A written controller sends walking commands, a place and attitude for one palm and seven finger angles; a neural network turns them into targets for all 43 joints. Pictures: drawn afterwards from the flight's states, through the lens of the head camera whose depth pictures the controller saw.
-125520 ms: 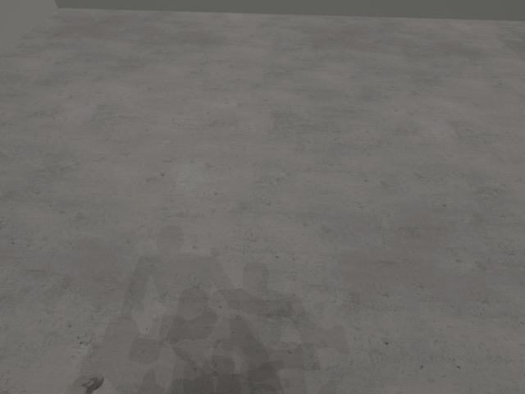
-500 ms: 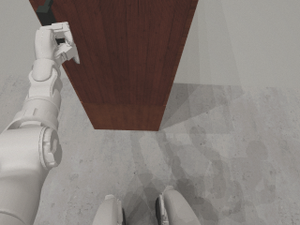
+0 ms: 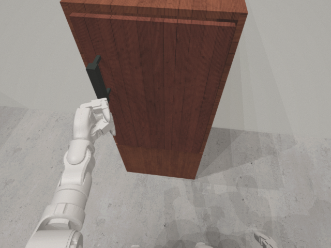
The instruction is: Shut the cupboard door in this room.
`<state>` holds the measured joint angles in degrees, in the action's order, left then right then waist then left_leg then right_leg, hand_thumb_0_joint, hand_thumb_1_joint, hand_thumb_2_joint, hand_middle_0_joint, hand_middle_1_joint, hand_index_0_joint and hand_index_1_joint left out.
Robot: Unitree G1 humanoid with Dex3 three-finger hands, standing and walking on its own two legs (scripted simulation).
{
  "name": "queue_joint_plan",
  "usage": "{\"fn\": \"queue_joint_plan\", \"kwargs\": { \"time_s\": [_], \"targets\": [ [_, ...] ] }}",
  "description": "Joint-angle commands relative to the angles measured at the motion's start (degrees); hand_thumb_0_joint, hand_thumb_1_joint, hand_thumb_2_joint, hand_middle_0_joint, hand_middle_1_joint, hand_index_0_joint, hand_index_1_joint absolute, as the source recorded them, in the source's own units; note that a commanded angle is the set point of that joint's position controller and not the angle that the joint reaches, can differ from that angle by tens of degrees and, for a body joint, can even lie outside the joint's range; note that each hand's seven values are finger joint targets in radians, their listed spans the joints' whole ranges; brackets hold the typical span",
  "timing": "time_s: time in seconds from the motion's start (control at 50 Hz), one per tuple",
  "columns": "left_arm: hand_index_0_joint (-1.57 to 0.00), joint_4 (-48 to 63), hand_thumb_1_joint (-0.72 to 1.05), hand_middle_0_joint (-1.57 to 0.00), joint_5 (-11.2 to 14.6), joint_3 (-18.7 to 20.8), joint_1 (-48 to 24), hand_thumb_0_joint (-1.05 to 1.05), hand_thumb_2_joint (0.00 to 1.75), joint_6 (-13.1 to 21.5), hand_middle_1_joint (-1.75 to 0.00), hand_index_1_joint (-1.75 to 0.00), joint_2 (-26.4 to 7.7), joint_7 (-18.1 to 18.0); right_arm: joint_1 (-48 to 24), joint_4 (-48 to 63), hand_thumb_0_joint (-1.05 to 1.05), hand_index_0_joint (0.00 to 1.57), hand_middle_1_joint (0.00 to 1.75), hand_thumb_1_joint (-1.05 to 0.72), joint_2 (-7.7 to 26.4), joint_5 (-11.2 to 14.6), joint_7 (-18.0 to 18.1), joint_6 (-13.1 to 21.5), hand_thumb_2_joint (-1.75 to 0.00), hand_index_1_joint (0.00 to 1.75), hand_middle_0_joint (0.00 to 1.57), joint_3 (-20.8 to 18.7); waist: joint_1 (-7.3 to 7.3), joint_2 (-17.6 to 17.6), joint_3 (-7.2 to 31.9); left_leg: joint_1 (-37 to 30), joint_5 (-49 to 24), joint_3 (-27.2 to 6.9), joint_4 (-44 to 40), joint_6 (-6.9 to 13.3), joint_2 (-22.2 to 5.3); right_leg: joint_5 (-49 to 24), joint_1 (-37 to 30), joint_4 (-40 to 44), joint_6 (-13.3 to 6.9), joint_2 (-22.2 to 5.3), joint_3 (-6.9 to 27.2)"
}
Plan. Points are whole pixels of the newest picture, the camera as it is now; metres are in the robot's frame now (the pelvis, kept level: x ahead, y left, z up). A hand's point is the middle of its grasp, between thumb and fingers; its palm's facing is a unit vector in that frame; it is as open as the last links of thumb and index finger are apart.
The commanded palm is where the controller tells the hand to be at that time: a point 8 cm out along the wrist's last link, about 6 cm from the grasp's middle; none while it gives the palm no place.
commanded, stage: draw the hand back to the body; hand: left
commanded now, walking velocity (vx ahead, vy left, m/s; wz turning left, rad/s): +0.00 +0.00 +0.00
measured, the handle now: (101, 81) +0.55 +0.20 +0.07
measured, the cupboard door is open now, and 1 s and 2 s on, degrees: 0 0 0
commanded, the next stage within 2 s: step back with the hand held close in 1.66 s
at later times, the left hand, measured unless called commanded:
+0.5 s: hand (82, 138) +0.32 +0.18 +0.12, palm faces +0.03 -1.00 -0.04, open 3.1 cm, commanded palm +0.29 +0.23 +0.13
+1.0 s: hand (16, 169) +0.23 +0.24 +0.17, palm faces +0.37 -0.88 -0.30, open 4.0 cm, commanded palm +0.19 +0.28 +0.19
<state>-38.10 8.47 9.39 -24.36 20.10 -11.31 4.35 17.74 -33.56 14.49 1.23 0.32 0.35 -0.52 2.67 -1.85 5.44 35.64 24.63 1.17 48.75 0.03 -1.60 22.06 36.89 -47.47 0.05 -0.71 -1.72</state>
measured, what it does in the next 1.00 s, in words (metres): stands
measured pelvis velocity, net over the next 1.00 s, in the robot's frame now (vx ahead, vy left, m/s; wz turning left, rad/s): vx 0.00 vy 0.01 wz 0.01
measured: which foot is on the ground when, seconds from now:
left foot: down 0.00-1.00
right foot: down 0.00-1.00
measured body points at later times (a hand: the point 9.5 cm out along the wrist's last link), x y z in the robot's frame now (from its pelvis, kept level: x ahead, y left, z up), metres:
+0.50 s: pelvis +0.00 -0.01 +0.02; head +0.01 -0.03 +0.47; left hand +0.31 +0.23 +0.13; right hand +0.14 -0.25 -0.09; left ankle -0.01 +0.12 -0.70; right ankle +0.01 -0.12 -0.70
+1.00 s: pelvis +0.00 +0.01 +0.04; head -0.02 -0.02 +0.49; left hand +0.21 +0.29 +0.19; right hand +0.19 -0.20 -0.04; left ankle -0.01 +0.12 -0.70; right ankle +0.01 -0.12 -0.70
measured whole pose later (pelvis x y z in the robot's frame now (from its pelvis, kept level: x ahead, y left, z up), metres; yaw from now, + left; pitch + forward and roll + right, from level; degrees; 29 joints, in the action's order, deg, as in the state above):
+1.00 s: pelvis +0.00 +0.01 +0.04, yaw +1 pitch -4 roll +0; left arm 8.4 3.4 11.5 13.8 3.8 -17.0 -5.3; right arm 10.8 -35.4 12.6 0.9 5.3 4.6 3.1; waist -3.2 -3.3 -0.7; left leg 5.8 14.5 1.2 24.7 0.6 0.1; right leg 13.0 7.3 -24.7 0.7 -1.8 -2.0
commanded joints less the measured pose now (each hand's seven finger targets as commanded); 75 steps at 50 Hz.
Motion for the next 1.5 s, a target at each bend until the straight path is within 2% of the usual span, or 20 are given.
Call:
{"fn": "queue_joint_plan", "kwargs": {
  "time_s": [0.0,0.06,0.12,0.24,0.26,0.38,0.56,0.58,0.6,0.64,0.66,0.74,0.78,0.88,1.0,1.26,1.32,1.36,1.42,1.48],
  "targets": [
    [-1.30,12.41,0.90,-1.30,0.27,0.04,-26.78,0.00,0.90,3.58,-1.50,-1.50,-7.00,0.63,2.55,3.95,0.00,0.20,0.30,-0.90,6.99,-0.06,1.09,2.40,-0.90,0.30,0.20,-2.63,3.02,1.93,17.68,-9.40,-19.45,-0.96,-4.69,0.66,1.55,-23.78,-9.93,3.80,-0.81,1.50,-0.43],
    [-1.30,11.35,0.90,-1.30,-0.06,-1.02,-29.78,0.00,0.90,3.99,-1.50,-1.50,-6.52,1.03,1.55,3.80,0.00,0.20,0.30,-0.90,7.00,-0.10,1.39,2.71,-0.90,0.30,0.20,-2.44,3.08,0.54,18.25,-9.64,-18.13,-1.16,-4.29,0.63,1.90,-22.32,-9.10,3.44,-0.96,1.25,-0.20],
    [-1.30,15.00,0.90,-1.30,0.70,2.52,-20.87,0.00,0.90,3.36,-1.50,-1.50,-9.63,1.73,-0.25,6.06,0.00,0.20,0.30,-0.90,6.89,0.06,1.21,2.64,-0.90,0.30,0.20,-2.27,-0.75,-0.42,24.80,-11.92,-22.90,-0.86,-5.11,0.53,2.07,-26.70,-15.19,2.94,-1.30,1.05,0.08],
    [-1.30,20.32,0.90,-1.30,3.38,6.69,-9.92,0.00,0.90,-1.24,-1.50,-1.50,-13.49,3.98,-3.20,9.11,0.00,0.20,0.30,-0.90,6.58,0.98,1.78,1.75,-0.90,0.30,0.20,-1.29,-2.71,4.85,18.19,-8.84,-19.46,0.33,-9.28,1.08,2.20,-27.25,-21.36,6.71,-0.80,0.82,0.55],
    [-1.30,22.85,0.90,-1.30,3.77,6.89,-7.76,0.00,0.90,-1.52,-1.50,-1.50,-13.68,4.38,-3.81,9.84,0.00,0.20,0.30,-0.90,6.60,1.08,1.97,1.82,-0.90,0.30,0.20,-1.18,-3.37,2.86,18.18,-9.53,-19.97,0.57,-9.69,1.12,2.36,-27.44,-22.56,7.04,-0.96,0.72,0.63],
    [-1.30,32.22,0.90,-1.30,6.23,3.94,-1.07,0.00,0.90,-3.83,-1.50,-1.50,-10.88,7.45,-6.28,10.19,0.00,0.20,0.30,-0.90,6.28,1.80,2.69,3.98,-0.90,0.30,0.20,-0.69,-2.23,1.77,13.16,-12.86,-16.83,0.37,-12.41,1.28,2.33,-23.68,-21.82,10.52,-0.63,0.82,0.29],
    [-1.16,40.35,0.90,-1.16,8.48,7.53,7.14,0.00,0.90,-8.78,-1.35,-1.35,-14.72,9.64,-9.15,10.19,0.00,0.20,0.30,-0.90,6.65,2.02,4.30,7.79,-0.90,0.30,0.20,0.19,-3.46,2.01,9.15,-15.74,-12.40,-0.68,-15.46,1.38,2.64,-14.99,-22.54,14.57,-0.61,0.61,0.48],
    [-1.13,44.22,0.90,-1.13,0.60,4.94,5.95,0.00,0.90,-8.80,-1.32,-1.32,-17.59,2.46,-11.30,9.27,0.00,0.20,0.30,-0.90,5.05,1.40,5.12,7.16,-0.90,0.30,0.20,-0.03,-3.93,2.72,5.72,-16.75,-11.86,-0.09,-18.21,1.78,2.48,-11.51,-22.39,18.89,-0.69,-1.06,2.20],
    [-1.11,43.47,0.90,-1.11,-0.18,4.82,9.98,0.00,0.90,-9.93,-1.29,-1.29,-14.99,-1.18,-11.24,9.17,0.00,0.20,0.30,-0.90,4.98,1.13,5.56,6.99,-0.90,0.30,0.20,-0.03,-3.42,3.13,3.48,-17.52,-10.39,-0.16,-19.19,1.81,2.25,-8.76,-21.72,20.27,-0.43,-1.10,1.91],
    [-1.05,46.08,0.90,-1.05,-2.10,4.49,13.82,0.00,0.90,-11.12,-1.23,-1.23,-14.57,-5.14,-11.77,8.61,0.00,0.20,0.30,-0.90,4.78,0.90,5.86,6.50,-0.90,0.30,0.20,0.31,-3.78,1.95,3.24,-20.07,-11.18,-0.22,-21.08,1.84,2.03,-9.31,-23.95,21.52,-0.56,-0.85,1.12],
    [-1.02,47.03,0.90,-1.02,-2.55,5.03,15.79,0.00,0.90,-11.57,-1.20,-1.20,-15.24,-6.21,-12.11,8.31,0.00,0.20,0.30,-0.90,4.94,0.77,6.00,6.29,-0.90,0.30,0.20,0.41,-4.06,3.13,3.01,-20.79,-12.19,-0.30,-21.95,1.98,1.88,-10.29,-25.39,22.34,-0.64,-0.67,0.84],
    [-0.92,53.42,0.90,-0.92,-4.20,4.71,18.38,0.00,0.90,-11.96,-1.08,-1.08,-14.81,-8.90,-13.05,8.24,0.00,0.20,0.30,-0.90,4.22,0.23,5.92,6.49,-0.90,0.30,0.20,1.05,-4.21,-1.71,2.96,-25.44,-14.51,-0.29,-25.65,1.44,1.61,-12.62,-28.23,23.74,-0.86,-0.28,-0.20],
    [-0.86,54.13,0.90,-0.86,-4.48,5.13,20.23,0.00,0.90,-12.20,-1.02,-1.02,-14.89,-9.42,-13.57,7.91,0.00,0.20,0.30,-0.90,4.25,0.09,5.94,6.54,-0.90,0.30,0.20,1.16,-4.37,-0.28,1.11,-26.13,-14.47,-0.43,-27.20,1.42,1.27,-11.97,-28.85,25.15,-0.84,-0.05,-0.25],
    [-0.72,58.73,0.90,-0.72,-5.23,6.73,24.43,0.00,0.90,-12.34,-0.87,-0.87,-15.34,-10.07,-14.09,7.45,0.00,0.20,0.30,-0.90,4.08,-0.34,5.56,7.22,-0.90,0.30,0.20,1.17,-5.00,-3.58,0.29,-28.44,-16.93,-0.57,-29.28,1.01,1.17,-13.70,-31.19,26.32,-1.05,0.07,-0.57],
    [-0.56,62.82,0.90,-0.56,-5.34,8.90,31.52,0.00,0.90,-12.70,-0.69,-0.69,-15.39,-10.30,-14.18,7.18,0.00,0.20,0.30,-0.90,3.96,-0.78,4.78,7.63,-0.90,0.30,0.20,1.00,-5.57,-2.30,-1.56,-28.73,-19.88,-1.08,-30.18,0.51,0.78,-15.89,-32.48,26.44,-1.03,0.32,-1.14],
    [-0.20,71.72,0.90,-0.20,-5.04,19.03,45.56,0.00,0.90,-12.03,-0.30,-0.30,-20.30,-11.07,-13.98,6.94,0.00,0.20,0.30,-0.90,3.77,-0.87,4.50,9.04,-0.90,0.30,0.20,-0.20,-7.03,-1.57,-1.70,-28.34,-23.38,-0.60,-28.98,0.47,0.54,-18.94,-33.40,26.32,-0.71,0.38,-1.21],
    [-0.20,70.01,0.90,-0.20,-5.12,15.10,43.22,0.00,0.90,-12.42,-0.30,-0.30,-16.72,-10.91,-13.57,6.42,0.00,0.20,0.30,-0.90,3.89,-0.73,4.51,8.98,-0.90,0.30,0.20,-0.19,-5.78,-1.12,-4.56,-28.06,-21.09,-0.35,-29.22,0.65,0.50,-16.55,-31.00,26.63,-0.49,0.05,-1.20],
    [-0.20,68.93,0.90,-0.20,-5.31,15.53,42.59,0.00,0.90,-12.54,-0.30,-0.30,-17.50,-11.13,-13.49,6.07,0.00,0.20,0.30,-0.90,4.29,-0.84,4.81,9.32,-0.90,0.30,0.20,-0.33,-5.85,-0.57,-5.63,-27.94,-19.75,-0.45,-29.45,0.89,0.60,-15.31,-30.19,27.37,-0.41,0.14,-1.20],
    [-0.20,69.67,0.90,-0.20,-5.30,16.04,41.90,0.00,0.90,-12.26,-0.30,-0.30,-18.14,-11.43,-13.73,6.21,0.00,0.20,0.30,-0.90,4.05,-0.92,5.03,9.36,-0.90,0.30,0.20,-0.36,-6.26,0.24,-3.08,-28.57,-19.76,-0.43,-29.22,1.25,0.93,-15.26,-31.63,26.86,-0.47,-0.12,-0.93],
    [-0.20,71.42,0.90,-0.20,-5.34,16.76,42.30,0.00,0.90,-11.92,-0.30,-0.30,-18.88,-11.54,-14.09,6.20,0.00,0.20,0.30,-0.90,3.68,-0.97,5.05,9.56,-0.90,0.30,0.20,-0.22,-6.64,-2.88,-1.39,-28.98,-21.31,-0.21,-28.80,1.14,1.20,-17.18,-33.17,26.52,-0.63,-0.39,-0.62]
  ]
}}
